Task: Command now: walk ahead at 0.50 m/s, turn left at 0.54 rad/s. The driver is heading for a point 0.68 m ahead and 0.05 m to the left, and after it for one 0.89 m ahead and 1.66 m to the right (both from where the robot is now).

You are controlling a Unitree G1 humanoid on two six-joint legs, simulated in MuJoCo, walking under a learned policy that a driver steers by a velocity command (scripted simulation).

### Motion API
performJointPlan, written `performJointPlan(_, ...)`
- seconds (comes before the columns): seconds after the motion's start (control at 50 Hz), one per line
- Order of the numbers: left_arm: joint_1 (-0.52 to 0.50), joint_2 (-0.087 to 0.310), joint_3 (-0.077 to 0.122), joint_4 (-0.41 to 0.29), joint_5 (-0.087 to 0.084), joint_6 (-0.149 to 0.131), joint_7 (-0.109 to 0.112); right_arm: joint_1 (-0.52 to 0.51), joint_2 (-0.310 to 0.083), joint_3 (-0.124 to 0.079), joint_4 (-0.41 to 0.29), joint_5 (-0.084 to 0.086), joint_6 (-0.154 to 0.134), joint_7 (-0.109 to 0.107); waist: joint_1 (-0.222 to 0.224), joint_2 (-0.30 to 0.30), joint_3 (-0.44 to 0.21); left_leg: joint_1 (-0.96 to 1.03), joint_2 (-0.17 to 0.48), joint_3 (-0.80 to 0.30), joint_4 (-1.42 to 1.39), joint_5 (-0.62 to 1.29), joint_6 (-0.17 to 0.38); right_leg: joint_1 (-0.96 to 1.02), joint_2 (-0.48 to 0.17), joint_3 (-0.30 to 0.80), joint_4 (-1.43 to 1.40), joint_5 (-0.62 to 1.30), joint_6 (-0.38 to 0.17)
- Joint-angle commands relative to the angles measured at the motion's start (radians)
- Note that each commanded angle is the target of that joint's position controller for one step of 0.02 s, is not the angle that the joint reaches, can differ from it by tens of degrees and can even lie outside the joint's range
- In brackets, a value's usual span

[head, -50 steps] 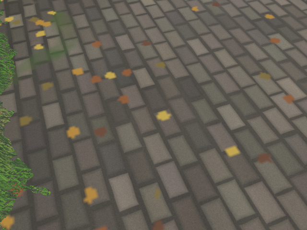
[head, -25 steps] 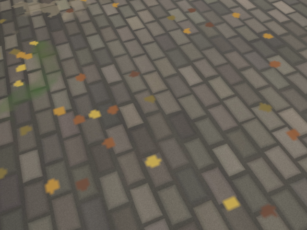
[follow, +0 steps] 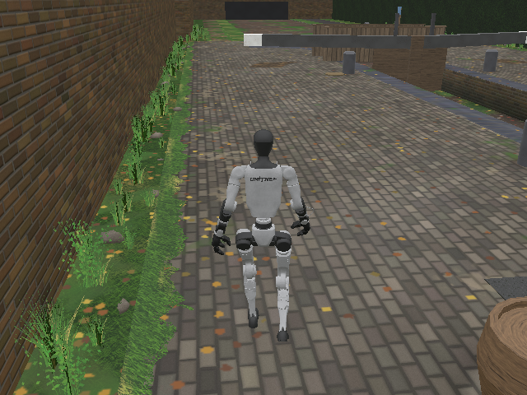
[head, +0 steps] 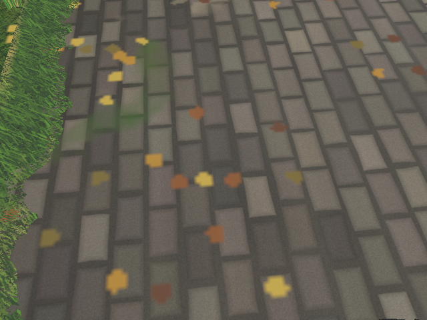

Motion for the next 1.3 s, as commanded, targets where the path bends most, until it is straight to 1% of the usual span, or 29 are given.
performJointPlan(0.02, -0.104, 0.128, 0.017, -0.167, -0.022, -0.081, -0.014, 0.218, -0.148, -0.048, -0.015, -0.003, -0.012, -0.015, -0.086, -0.009, -0.195, 0.641, 0.320, -0.562, -0.324, 0.100, 0.236, -0.593, -0.040, 0.157, 0.211, 0.059, -0.032)
performJointPlan(0.04, -0.109, 0.137, 0.027, -0.159, 0.006, -0.072, -0.004, 0.153, -0.111, -0.037, -0.034, -0.003, -0.015, -0.016, -0.049, -0.027, -0.154, 0.516, 0.282, -0.477, -0.338, 0.187, 0.209, -0.527, -0.073, 0.148, 0.119, 0.091, -0.024)
performJointPlan(0.06, -0.087, 0.138, 0.033, -0.159, 0.016, -0.057, -0.004, 0.119, -0.101, -0.032, -0.051, -0.010, -0.015, -0.019, -0.016, -0.009, -0.123, 0.417, 0.255, -0.438, -0.364, 0.238, 0.205, -0.462, -0.088, 0.149, 0.080, 0.112, -0.013)
performJointPlan(0.12, -0.078, 0.104, 0.030, -0.179, 0.030, -0.024, -0.001, 0.125, -0.133, -0.042, -0.055, -0.006, -0.019, -0.031, 0.012, 0.009, -0.090, 0.276, 0.222, -0.368, -0.404, 0.341, 0.212, -0.412, -0.085, 0.117, -0.055, 0.163, 0.035)
performJointPlan(0.22, -0.271, 0.057, 0.009, -0.235, 0.028, -0.024, -0.004, 0.195, -0.164, -0.051, -0.038, 0.007, -0.004, -0.055, -0.060, 0.061, -0.063, 0.198, 0.132, -0.277, -0.373, 0.245, 0.129, -0.339, -0.013, 0.086, -0.441, 0.482, 0.059)
performJointPlan(0.28, -0.345, 0.078, 0.013, -0.263, 0.010, -0.033, -0.017, 0.245, -0.169, -0.052, -0.024, 0.011, 0.005, -0.057, -0.093, 0.089, -0.067, 0.242, 0.156, -0.346, -0.332, 0.153, 0.110, -0.298, 0.023, 0.100, -0.553, 0.523, 0.053)
performJointPlan(0.36, -0.307, 0.121, 0.032, -0.262, 0.009, -0.054, -0.034, 0.259, -0.150, -0.045, -0.010, 0.004, 0.009, -0.061, -0.065, 0.128, -0.076, 0.370, 0.221, -0.438, -0.231, 0.140, 0.082, -0.244, 0.017, 0.107, -0.633, 0.422, -0.007)
performJointPlan(0.4, -0.147, 0.159, 0.055, -0.228, 0.025, -0.063, -0.026, 0.239, -0.105, -0.029, -0.021, -0.004, 0.008, -0.056, 0.020, 0.118, -0.163, 0.345, 0.149, -0.391, -0.045, 0.275, 0.035, 0.003, -0.011, 0.112, -0.674, 0.416, -0.074)
performJointPlan(0.42, 0.004, 0.221, 0.070, -0.216, 0.036, -0.063, -0.020, 0.267, -0.057, -0.009, -0.039, -0.022, 0.003, -0.055, 0.064, -0.011, -0.302, 0.194, 0.078, -0.312, 0.240, 0.094, -0.006, 0.274, -0.184, 0.297, -0.644, 0.433, -0.155)
performJointPlan(0.44, 0.104, 0.279, 0.092, -0.157, 0.032, -0.049, -0.031, 0.406, -0.022, 0.003, -0.038, 0.015, -0.008, -0.055, 0.022, -0.358, -0.386, -0.151, -0.045, -0.208, 0.541, -0.362, -0.071, 0.536, -0.358, 0.753, -0.766, 0.168, -0.312)
performJointPlan(0.46, 0.100, 0.184, 0.069, -0.167, 0.004, -0.046, -0.036, 0.367, -0.116, -0.011, -0.020, 0.024, -0.012, -0.056, 0.053, -0.231, -0.299, -0.283, 0.012, -0.262, 0.661, -0.378, -0.074, 0.504, -0.360, 0.829, -0.824, -0.061, -0.292)
performJointPlan(0.48, 0.050, 0.135, 0.055, -0.174, 0.002, -0.039, -0.032, 0.245, -0.155, -0.021, -0.039, 0.019, -0.011, -0.055, 0.071, -0.125, -0.170, -0.322, 0.047, -0.243, 0.686, -0.284, -0.074, 0.388, -0.323, 0.685, -0.834, -0.042, -0.251)
performJointPlan(0.5, -0.003, 0.123, 0.045, -0.185, 0.013, -0.031, -0.031, 0.179, -0.143, -0.017, -0.055, 0.004, -0.011, -0.055, 0.052, -0.052, -0.107, -0.294, 0.084, -0.201, 0.657, -0.214, -0.076, 0.268, -0.281, 0.570, -0.850, 0.077, -0.234)
performJointPlan(0.52, -0.036, 0.108, 0.039, -0.181, 0.018, -0.027, -0.032, 0.147, -0.126, -0.018, -0.067, -0.010, -0.015, -0.051, 0.029, -0.040, -0.062, -0.275, 0.118, -0.183, 0.596, -0.165, -0.078, 0.182, -0.247, 0.499, -0.872, 0.179, -0.234)
performJointPlan(0.58, -0.046, 0.091, 0.030, -0.167, 0.016, -0.032, -0.033, 0.177, -0.077, -0.012, -0.059, -0.006, -0.011, -0.043, -0.013, -0.102, -0.068, -0.176, 0.157, -0.137, 0.480, -0.121, -0.090, 0.082, -0.184, 0.359, -0.924, 0.348, -0.232)
performJointPlan(0.68, -0.005, 0.153, 0.045, -0.128, 0.003, -0.022, -0.022, 0.040, -0.032, 0.011, -0.092, -0.013, -0.017, -0.039, 0.021, -0.078, -0.046, -0.164, 0.167, -0.094, 0.181, 0.072, -0.114, 0.068, -0.170, 0.224, -0.970, 0.471, -0.231)
performJointPlan(0.78, 0.071, 0.174, 0.046, -0.082, -0.012, -0.004, -0.021, -0.094, -0.041, 0.011, -0.122, 0.002, -0.026, -0.021, 0.070, -0.085, -0.018, -0.085, 0.127, -0.064, -0.022, 0.194, -0.111, 0.100, -0.178, 0.177, -0.947, 0.453, -0.204)
performJointPlan(0.84, 0.080, 0.191, 0.051, -0.064, -0.017, 0.010, -0.018, -0.123, -0.063, 0.004, -0.143, 0.005, -0.033, -0.009, 0.056, -0.096, -0.004, -0.063, 0.114, -0.063, -0.085, 0.120, -0.075, 0.168, -0.219, 0.196, -0.903, 0.480, -0.184)
performJointPlan(0.88, 0.060, 0.199, 0.051, -0.060, -0.020, 0.021, -0.013, -0.026, -0.095, -0.015, -0.121, -0.002, -0.040, -0.012, -0.017, -0.089, -0.048, 0.115, 0.079, -0.038, -0.155, 0.098, -0.045, 0.156, -0.198, 0.188, -0.786, 0.646, -0.156)
performJointPlan(0.9, 0.059, 0.177, 0.042, -0.062, -0.015, 0.022, -0.012, 0.112, -0.141, -0.039, -0.082, -0.009, -0.041, -0.021, -0.081, -0.065, -0.137, 0.327, 0.084, -0.043, -0.163, 0.109, -0.018, 0.097, -0.145, 0.149, -0.622, 0.720, -0.129)
performJointPlan(0.92, 0.045, 0.114, 0.016, -0.096, 0.010, 0.017, -0.011, 0.303, -0.222, -0.062, -0.057, -0.028, -0.039, -0.034, -0.157, 0.052, -0.298, 0.629, 0.287, -0.255, -0.139, 0.133, 0.050, -0.102, -0.075, 0.098, -0.302, 0.476, -0.084)
performJointPlan(0.94, 0.165, 0.016, -0.014, -0.112, -0.001, -0.001, -0.012, 0.345, -0.287, -0.073, -0.042, -0.034, -0.029, -0.033, -0.102, 0.317, -0.409, 0.886, 0.497, -0.668, -0.241, -0.048, 0.187, -0.458, 0.067, 0.083, 0.012, -0.106, -0.032)
performJointPlan(0.96, 0.118, 0.126, 0.013, -0.093, -0.024, -0.010, -0.013, 0.349, -0.192, -0.051, -0.038, -0.023, -0.029, -0.031, -0.140, 0.204, -0.357, 0.824, 0.477, -0.716, -0.302, -0.195, 0.174, -0.562, 0.026, 0.187, 0.139, -0.116, -0.031)
performJointPlan(0.98, 0.040, 0.166, 0.028, -0.116, -0.035, -0.012, -0.014, 0.289, -0.153, -0.036, -0.038, -0.016, -0.031, -0.032, -0.127, 0.153, -0.223, 0.706, 0.446, -0.565, -0.320, -0.169, 0.132, -0.602, -0.013, 0.180, 0.153, -0.023, -0.039)
performJointPlan(1.0, 0.001, 0.154, 0.029, -0.120, -0.027, -0.007, -0.011, 0.220, -0.123, -0.025, -0.041, -0.018, -0.034, -0.030, -0.094, 0.099, -0.161, 0.584, 0.400, -0.454, -0.348, -0.094, 0.106, -0.565, -0.053, 0.161, 0.120, 0.061, -0.033)
performJointPlan(1.04, 0.004, 0.128, 0.035, -0.117, -0.014, 0.015, -0.010, 0.138, -0.078, -0.013, -0.034, -0.028, -0.046, -0.024, -0.036, 0.115, -0.086, 0.419, 0.337, -0.299, -0.418, 0.024, 0.081, -0.479, -0.096, 0.164, 0.051, 0.161, -0.021)
performJointPlan(1.14, -0.029, 0.073, 0.034, -0.134, -0.013, 0.050, -0.010, 0.136, -0.102, -0.031, 0.021, -0.035, -0.069, -0.035, -0.008, 0.061, -0.036, 0.363, 0.327, -0.102, -0.484, 0.257, 0.083, -0.506, -0.097, 0.185, -0.040, 0.315, 0.004)
performJointPlan(1.24, -0.168, 0.048, 0.023, -0.180, -0.008, 0.043, -0.036, 0.163, -0.135, -0.039, 0.058, -0.029, -0.056, -0.052, -0.053, 0.043, 0.006, 0.403, 0.305, 0.045, -0.499, 0.282, 0.050, -0.497, -0.082, 0.119, -0.306, 0.525, -0.007)
performJointPlan(1.3, -0.273, 0.034, 0.014, -0.230, -0.008, 0.042, -0.054, 0.221, -0.159, -0.046, 0.089, -0.019, -0.039, -0.058, -0.095, 0.029, 0.043, 0.490, 0.336, 0.083, -0.483, 0.299, 0.044, -0.527, -0.076, 0.072, -0.409, 0.514, -0.029)
Keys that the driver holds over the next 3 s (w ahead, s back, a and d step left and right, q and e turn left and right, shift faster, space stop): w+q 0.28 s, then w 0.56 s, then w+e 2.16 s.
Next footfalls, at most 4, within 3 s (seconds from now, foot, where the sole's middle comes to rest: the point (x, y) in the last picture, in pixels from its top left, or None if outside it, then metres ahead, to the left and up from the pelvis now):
0.40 right None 0.42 -0.11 -0.75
0.92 left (162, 265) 0.60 0.21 -0.75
1.46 right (226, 182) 0.92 0.01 -0.75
1.94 left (187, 121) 1.22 0.17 -0.75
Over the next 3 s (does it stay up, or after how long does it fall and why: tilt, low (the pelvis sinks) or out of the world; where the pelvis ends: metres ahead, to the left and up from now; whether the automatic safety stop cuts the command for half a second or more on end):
stays up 1.52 -0.22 0.00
